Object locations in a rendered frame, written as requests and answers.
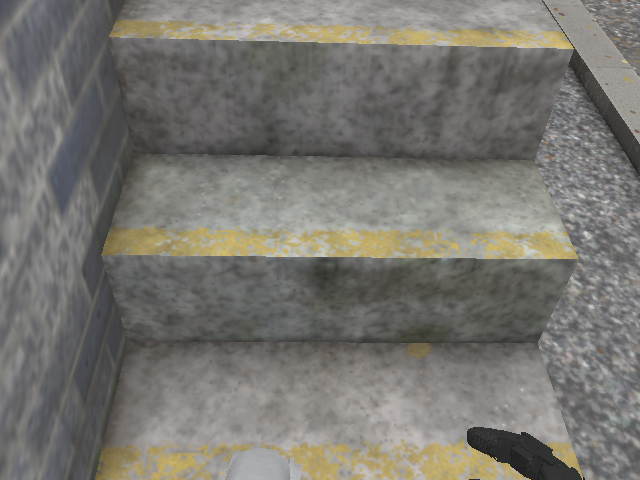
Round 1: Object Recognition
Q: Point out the robot left shin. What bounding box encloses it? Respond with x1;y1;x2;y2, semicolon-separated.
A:
225;452;241;479

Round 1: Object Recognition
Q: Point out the left robot thigh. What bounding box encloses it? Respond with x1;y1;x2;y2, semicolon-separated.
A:
225;446;301;480

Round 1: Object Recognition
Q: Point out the robot right hand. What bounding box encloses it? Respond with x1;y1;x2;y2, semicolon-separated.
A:
467;427;585;480

